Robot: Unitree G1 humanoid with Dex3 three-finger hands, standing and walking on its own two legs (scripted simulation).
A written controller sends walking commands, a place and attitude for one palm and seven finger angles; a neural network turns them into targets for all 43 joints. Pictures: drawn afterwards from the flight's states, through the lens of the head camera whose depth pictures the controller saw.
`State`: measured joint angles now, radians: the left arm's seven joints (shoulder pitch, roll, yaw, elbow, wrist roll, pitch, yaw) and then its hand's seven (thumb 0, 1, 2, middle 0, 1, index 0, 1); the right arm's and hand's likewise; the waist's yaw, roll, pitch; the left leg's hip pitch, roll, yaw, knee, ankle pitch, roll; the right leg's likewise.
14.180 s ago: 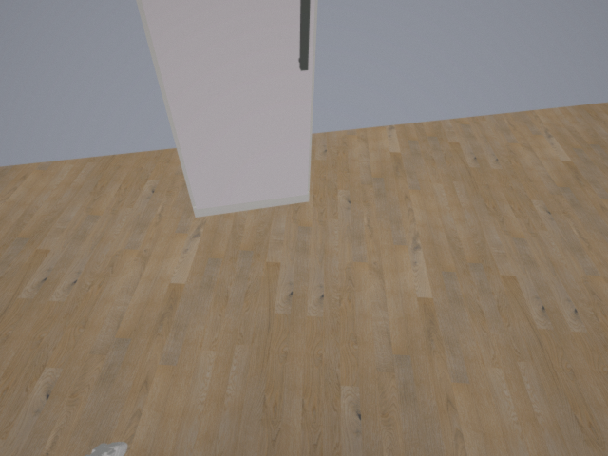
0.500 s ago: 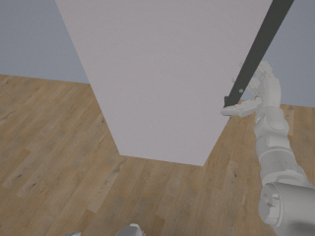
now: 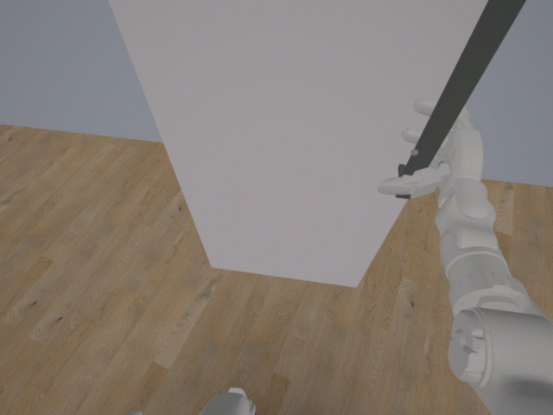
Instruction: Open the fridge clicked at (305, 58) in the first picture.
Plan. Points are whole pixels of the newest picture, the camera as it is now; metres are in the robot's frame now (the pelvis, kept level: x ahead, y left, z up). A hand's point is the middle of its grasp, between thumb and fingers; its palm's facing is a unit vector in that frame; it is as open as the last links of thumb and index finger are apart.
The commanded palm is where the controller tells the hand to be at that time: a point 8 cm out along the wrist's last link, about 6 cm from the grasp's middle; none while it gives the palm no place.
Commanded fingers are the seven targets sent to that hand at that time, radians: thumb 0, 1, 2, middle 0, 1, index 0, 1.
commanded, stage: slide the fingers in behind the handle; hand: right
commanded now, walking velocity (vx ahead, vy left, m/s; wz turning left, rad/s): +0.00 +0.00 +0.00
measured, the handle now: (462, 64) +0.53 -0.14 +0.22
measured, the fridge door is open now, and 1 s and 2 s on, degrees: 0 0 0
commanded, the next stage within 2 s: grip the handle and tug to test in 0.32 s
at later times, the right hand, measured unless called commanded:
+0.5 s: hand (415, 152) +0.48 -0.12 +0.11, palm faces -0.02 +1.00 +0.00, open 13.9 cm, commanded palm +0.45 -0.17 +0.11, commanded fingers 0.00 0.27 -0.40 0.32 1.23 0.32 1.23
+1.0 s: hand (418, 154) +0.48 -0.12 +0.11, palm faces -0.01 +1.00 +0.00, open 7.2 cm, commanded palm +0.45 -0.17 +0.11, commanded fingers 0.00 -0.90 -0.90 0.45 1.40 0.45 1.40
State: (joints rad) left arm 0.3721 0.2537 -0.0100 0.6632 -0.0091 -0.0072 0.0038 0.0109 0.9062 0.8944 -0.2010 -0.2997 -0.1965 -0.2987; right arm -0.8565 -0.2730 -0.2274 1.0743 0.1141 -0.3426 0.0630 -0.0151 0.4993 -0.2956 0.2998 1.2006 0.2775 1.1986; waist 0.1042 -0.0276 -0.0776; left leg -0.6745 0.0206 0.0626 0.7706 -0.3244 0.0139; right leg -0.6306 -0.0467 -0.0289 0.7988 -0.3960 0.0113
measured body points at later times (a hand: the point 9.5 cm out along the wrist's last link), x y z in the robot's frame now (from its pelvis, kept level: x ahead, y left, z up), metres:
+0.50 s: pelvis +0.01 -0.01 +0.00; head +0.08 +0.00 +0.45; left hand +0.04 +0.25 -0.12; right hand +0.48 -0.17 +0.11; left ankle +0.03 +0.11 -0.70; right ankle -0.01 -0.13 -0.70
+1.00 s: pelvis +0.01 -0.01 +0.00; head +0.08 +0.00 +0.45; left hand +0.05 +0.25 -0.12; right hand +0.47 -0.18 +0.11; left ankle +0.03 +0.11 -0.70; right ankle -0.01 -0.13 -0.70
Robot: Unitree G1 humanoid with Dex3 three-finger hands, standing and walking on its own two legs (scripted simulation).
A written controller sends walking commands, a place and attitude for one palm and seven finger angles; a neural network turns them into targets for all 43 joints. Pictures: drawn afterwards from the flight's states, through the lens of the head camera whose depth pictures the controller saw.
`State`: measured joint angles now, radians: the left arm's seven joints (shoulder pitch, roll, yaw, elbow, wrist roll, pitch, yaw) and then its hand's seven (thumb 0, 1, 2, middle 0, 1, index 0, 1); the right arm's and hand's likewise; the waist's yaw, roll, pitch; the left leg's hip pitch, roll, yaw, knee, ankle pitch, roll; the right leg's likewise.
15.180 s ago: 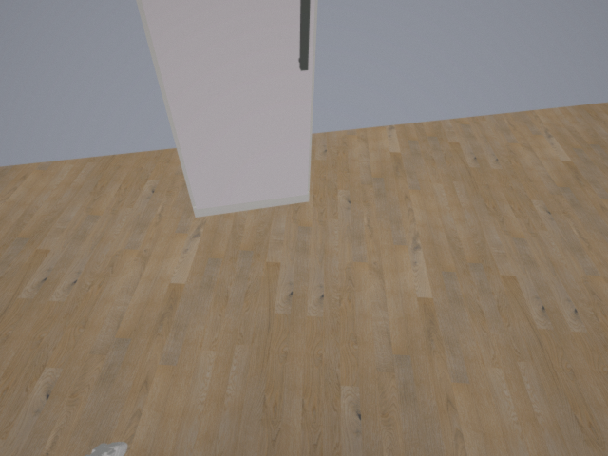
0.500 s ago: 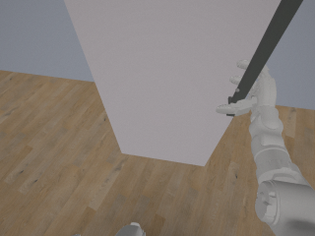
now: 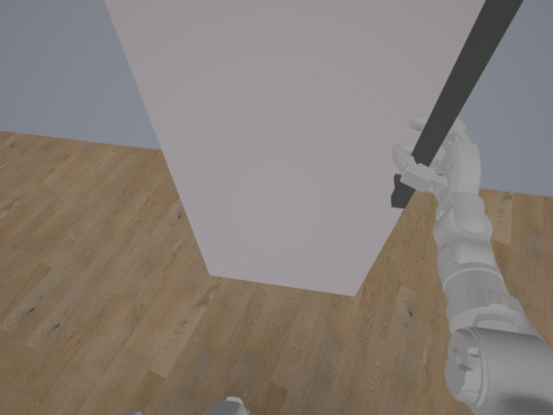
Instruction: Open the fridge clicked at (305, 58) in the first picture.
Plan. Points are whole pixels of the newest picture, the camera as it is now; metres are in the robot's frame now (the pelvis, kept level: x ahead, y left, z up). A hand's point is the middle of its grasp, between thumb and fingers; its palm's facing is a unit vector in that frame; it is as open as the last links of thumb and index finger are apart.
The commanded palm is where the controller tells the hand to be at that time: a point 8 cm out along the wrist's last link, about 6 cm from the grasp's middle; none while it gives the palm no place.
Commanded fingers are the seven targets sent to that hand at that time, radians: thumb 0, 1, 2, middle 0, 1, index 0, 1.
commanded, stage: grip the handle and tug to test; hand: right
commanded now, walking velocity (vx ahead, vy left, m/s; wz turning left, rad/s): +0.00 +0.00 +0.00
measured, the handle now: (454, 77) +0.52 -0.14 +0.22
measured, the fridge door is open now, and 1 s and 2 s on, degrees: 0 0 21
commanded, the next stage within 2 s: pull the door a little, standing still in 0.84 s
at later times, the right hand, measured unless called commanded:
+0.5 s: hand (412, 165) +0.46 -0.12 +0.11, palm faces +0.01 +1.00 +0.00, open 5.9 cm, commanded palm +0.43 -0.17 +0.11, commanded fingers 0.00 -0.90 -0.90 0.45 1.40 0.45 1.40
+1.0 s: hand (412, 166) +0.46 -0.12 +0.11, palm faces +0.00 +1.00 +0.02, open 6.0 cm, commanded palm +0.43 -0.17 +0.11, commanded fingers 0.00 -0.90 -0.90 0.45 1.40 0.45 1.40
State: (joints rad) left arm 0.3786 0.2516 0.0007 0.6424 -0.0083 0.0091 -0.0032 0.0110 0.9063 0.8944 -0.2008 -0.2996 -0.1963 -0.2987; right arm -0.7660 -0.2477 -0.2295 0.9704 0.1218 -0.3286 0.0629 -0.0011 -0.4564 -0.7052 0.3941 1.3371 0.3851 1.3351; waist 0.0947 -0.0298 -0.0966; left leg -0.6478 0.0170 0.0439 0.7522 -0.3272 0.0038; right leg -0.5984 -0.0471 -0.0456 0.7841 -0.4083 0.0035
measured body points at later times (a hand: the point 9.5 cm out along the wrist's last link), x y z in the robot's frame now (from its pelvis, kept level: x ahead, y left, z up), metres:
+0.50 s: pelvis +0.00 +0.00 +0.00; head +0.06 +0.01 +0.45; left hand +0.05 +0.26 -0.12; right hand +0.46 -0.18 +0.11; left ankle +0.02 +0.12 -0.71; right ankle -0.02 -0.12 -0.71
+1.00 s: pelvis +0.03 +0.00 +0.01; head +0.08 +0.01 +0.45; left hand +0.08 +0.26 -0.11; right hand +0.45 -0.18 +0.11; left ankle +0.02 +0.12 -0.71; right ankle -0.02 -0.12 -0.71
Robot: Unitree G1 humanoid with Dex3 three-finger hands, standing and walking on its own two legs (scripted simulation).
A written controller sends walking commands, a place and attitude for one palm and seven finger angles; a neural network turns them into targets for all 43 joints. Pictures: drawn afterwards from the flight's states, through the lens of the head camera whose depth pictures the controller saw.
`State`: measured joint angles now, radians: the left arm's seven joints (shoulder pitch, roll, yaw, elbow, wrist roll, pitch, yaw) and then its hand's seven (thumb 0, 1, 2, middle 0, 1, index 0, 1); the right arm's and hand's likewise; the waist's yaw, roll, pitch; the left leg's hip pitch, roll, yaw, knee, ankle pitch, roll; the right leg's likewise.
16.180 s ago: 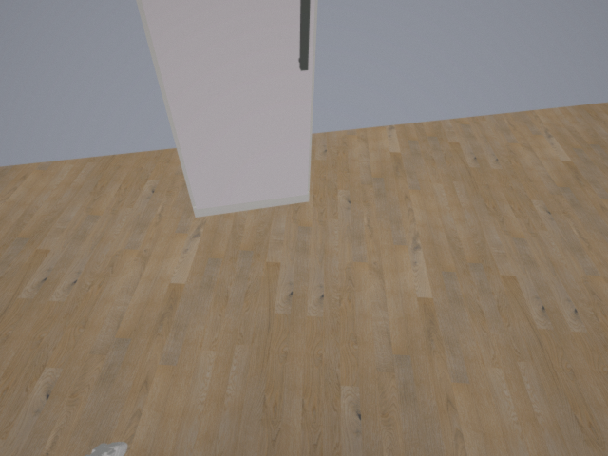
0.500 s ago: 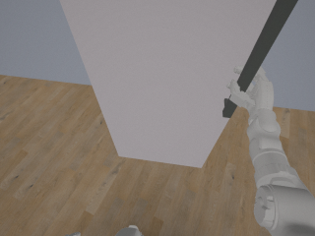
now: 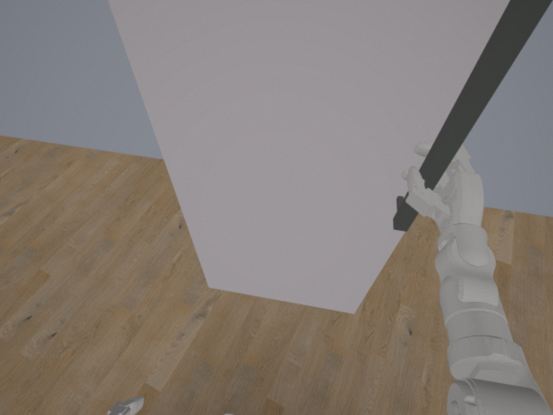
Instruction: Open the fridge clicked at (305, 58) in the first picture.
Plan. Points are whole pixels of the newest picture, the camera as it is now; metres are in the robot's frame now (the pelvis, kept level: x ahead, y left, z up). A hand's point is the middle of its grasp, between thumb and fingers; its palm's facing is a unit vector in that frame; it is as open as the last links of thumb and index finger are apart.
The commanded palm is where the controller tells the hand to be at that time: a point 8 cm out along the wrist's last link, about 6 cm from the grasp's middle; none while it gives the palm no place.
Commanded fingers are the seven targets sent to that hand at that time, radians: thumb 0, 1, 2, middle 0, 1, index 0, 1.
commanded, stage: pull the door a little, standing still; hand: right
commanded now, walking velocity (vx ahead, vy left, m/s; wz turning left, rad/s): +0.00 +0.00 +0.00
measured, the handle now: (459, 106) +0.49 -0.16 +0.21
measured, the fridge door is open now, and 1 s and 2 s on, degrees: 0 21 58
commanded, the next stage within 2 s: walk backward, drawing the door open in 0.40 s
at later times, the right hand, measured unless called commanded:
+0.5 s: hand (412, 224) +0.37 -0.12 +0.10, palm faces -0.01 +1.00 +0.01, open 6.5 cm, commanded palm +0.34 -0.18 +0.10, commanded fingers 0.00 -0.90 -0.90 0.45 1.40 0.45 1.40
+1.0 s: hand (383, 292) +0.27 -0.08 +0.10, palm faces +0.05 +0.99 -0.15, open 6.4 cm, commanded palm +0.23 -0.13 +0.10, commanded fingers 0.00 -0.90 -0.90 0.45 1.40 0.45 1.40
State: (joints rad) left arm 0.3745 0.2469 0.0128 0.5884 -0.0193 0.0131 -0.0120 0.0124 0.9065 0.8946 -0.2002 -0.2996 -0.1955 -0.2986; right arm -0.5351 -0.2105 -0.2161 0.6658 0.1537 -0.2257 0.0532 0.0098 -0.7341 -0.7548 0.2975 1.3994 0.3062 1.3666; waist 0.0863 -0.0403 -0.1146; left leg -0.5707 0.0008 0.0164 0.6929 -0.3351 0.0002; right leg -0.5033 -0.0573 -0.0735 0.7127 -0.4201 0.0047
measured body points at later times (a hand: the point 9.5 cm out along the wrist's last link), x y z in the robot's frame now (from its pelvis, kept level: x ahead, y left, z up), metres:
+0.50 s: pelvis +0.03 +0.00 +0.01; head +0.07 +0.01 +0.46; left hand +0.13 +0.24 -0.10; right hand +0.37 -0.18 +0.10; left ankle +0.00 +0.12 -0.71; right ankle -0.05 -0.12 -0.71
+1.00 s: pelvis -0.01 +0.03 +0.02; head +0.01 +0.07 +0.47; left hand +0.19 +0.23 -0.07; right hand +0.26 -0.13 +0.11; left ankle +0.00 +0.12 -0.72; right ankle -0.05 -0.12 -0.71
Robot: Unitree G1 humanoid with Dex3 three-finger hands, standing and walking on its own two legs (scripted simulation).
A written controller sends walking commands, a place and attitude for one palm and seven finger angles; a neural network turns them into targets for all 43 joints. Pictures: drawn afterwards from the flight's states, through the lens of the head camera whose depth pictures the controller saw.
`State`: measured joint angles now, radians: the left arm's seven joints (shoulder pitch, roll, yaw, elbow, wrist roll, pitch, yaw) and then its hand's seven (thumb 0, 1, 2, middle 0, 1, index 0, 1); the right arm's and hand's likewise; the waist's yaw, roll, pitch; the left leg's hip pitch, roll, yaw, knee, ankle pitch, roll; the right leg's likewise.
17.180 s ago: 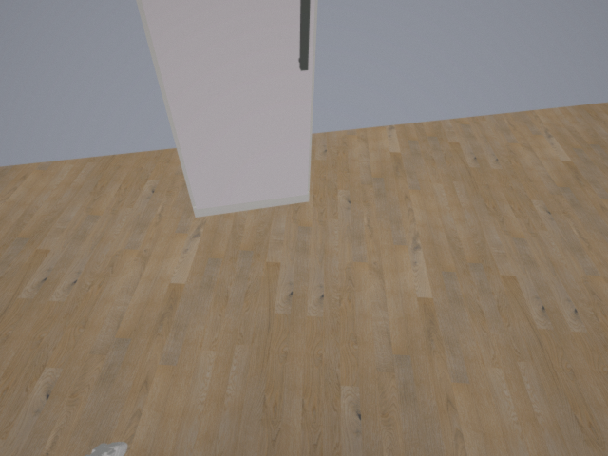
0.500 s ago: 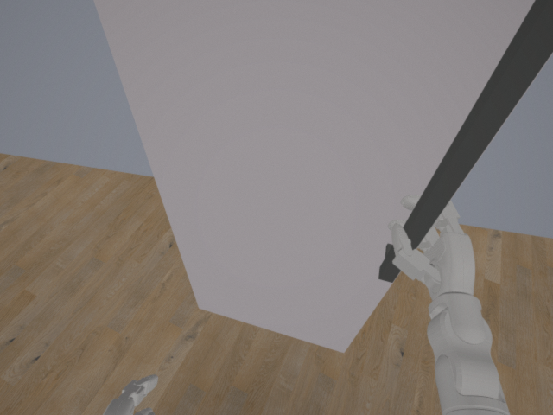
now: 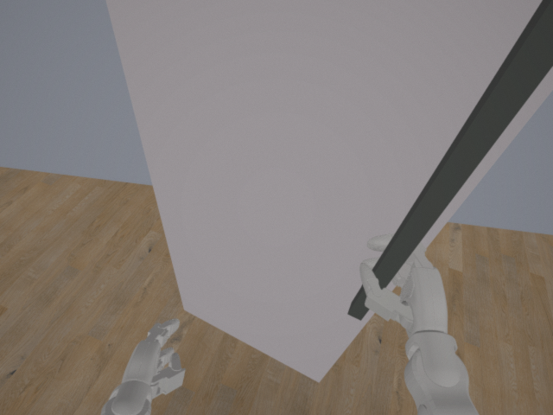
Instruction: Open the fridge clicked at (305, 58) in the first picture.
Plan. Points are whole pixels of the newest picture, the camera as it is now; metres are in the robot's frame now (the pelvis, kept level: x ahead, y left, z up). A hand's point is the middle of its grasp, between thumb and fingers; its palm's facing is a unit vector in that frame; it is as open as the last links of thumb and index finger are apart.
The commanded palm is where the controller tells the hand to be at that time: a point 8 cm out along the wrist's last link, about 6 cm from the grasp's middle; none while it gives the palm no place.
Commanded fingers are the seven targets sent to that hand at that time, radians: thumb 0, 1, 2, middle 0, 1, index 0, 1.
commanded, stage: walk backward, drawing the door open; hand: right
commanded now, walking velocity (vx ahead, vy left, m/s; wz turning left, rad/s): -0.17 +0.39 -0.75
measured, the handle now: (418, 212) +0.33 -0.12 +0.18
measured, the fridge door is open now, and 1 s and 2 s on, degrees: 21 58 84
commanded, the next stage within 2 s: stop walking and hold the door back in 1.54 s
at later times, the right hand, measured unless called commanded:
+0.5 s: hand (303, 377) +0.16 +0.00 +0.08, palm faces +0.12 +0.98 -0.15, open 6.5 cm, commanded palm +0.13 -0.05 +0.07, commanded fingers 0.00 -0.90 -0.90 0.45 1.40 0.45 1.40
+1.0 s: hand out of the picture +0.08 +0.13 +0.08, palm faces +0.45 +0.88 -0.14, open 6.7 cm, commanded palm +0.04 +0.10 +0.07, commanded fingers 0.00 -0.90 -0.90 0.45 1.40 0.45 1.40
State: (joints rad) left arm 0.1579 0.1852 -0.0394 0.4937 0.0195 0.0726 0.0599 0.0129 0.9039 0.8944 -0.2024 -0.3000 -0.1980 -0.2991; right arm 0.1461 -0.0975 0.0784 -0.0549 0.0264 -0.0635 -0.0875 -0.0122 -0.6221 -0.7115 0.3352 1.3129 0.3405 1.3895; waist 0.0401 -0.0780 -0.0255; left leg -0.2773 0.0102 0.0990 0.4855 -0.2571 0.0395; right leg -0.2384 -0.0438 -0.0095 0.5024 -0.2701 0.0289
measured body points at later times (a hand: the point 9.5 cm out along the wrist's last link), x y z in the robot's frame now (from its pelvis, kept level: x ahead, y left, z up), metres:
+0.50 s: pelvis -0.11 +0.12 -0.01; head -0.08 +0.14 +0.44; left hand +0.08 +0.31 -0.13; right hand +0.15 -0.05 +0.09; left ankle -0.03 +0.12 -0.74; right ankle -0.16 +0.01 -0.70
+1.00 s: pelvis -0.10 +0.34 -0.03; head -0.06 +0.32 +0.41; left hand +0.19 +0.41 -0.12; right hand +0.06 +0.09 +0.08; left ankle +0.00 +0.37 -0.72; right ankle -0.16 +0.22 -0.74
